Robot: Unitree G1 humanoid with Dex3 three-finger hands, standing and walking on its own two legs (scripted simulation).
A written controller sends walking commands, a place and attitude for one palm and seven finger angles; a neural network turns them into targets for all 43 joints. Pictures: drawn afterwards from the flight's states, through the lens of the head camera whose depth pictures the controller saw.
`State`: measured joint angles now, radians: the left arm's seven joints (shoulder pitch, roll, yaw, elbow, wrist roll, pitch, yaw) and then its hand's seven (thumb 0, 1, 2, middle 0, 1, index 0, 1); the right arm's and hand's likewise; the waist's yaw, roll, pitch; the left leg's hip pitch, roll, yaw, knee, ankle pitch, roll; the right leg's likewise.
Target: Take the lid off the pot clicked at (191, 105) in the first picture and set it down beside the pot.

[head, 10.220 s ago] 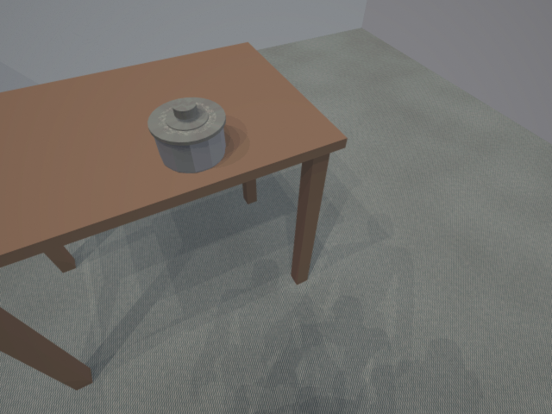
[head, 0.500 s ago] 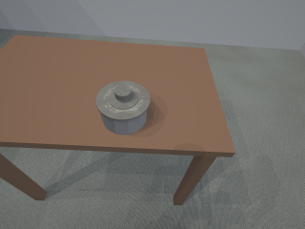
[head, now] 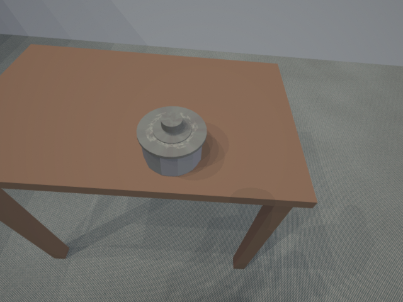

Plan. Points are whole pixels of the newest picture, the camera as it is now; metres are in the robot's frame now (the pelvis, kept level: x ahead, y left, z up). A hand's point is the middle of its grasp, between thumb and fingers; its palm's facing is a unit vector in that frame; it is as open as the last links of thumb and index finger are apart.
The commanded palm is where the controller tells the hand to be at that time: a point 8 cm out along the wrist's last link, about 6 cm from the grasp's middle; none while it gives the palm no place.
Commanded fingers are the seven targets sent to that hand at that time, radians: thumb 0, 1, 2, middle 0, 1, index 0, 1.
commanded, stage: look again from close up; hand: left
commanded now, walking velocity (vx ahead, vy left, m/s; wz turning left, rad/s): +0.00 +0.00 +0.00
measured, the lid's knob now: (171, 122) +0.46 +0.11 +0.09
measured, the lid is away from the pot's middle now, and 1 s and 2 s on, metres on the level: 0.00 0.00 0.00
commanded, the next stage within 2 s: lift the closed hand beside the body in 0.64 s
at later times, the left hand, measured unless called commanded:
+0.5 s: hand out of the picture -0.01 +0.17 -0.18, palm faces +0.00 -0.98 -0.18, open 7.4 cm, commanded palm none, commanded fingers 0.00 0.90 0.90 -0.20 -0.30 -0.20 -0.30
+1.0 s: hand (117, 297) +0.14 +0.17 -0.06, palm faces +0.13 -0.95 -0.28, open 6.0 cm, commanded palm +0.08 +0.22 -0.03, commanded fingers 0.00 0.90 0.90 -0.82 -0.97 -0.82 -0.97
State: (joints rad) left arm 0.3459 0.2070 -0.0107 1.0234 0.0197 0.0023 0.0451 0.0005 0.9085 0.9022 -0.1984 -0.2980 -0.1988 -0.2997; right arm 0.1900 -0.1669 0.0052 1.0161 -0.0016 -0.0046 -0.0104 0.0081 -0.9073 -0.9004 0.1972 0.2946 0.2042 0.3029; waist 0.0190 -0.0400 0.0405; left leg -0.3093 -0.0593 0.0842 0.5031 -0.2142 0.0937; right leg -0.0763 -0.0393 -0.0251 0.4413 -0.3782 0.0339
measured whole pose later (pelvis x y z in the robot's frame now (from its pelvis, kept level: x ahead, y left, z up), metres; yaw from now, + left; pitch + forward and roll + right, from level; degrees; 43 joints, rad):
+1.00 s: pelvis -0.01 -0.02 +0.00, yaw +0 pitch +1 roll +0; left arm 0.48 0.17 0.04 0.22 0.02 -0.01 0.08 0.00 0.91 0.90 -0.43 -0.55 -0.43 -0.56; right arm 0.19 -0.18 -0.01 0.69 0.01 -0.12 0.01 0.01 -0.91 -0.90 0.20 0.29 0.21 0.30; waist -0.02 0.02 -0.05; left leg -0.32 -0.04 0.08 0.46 -0.17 0.06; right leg -0.12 -0.02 -0.01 0.46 -0.37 0.01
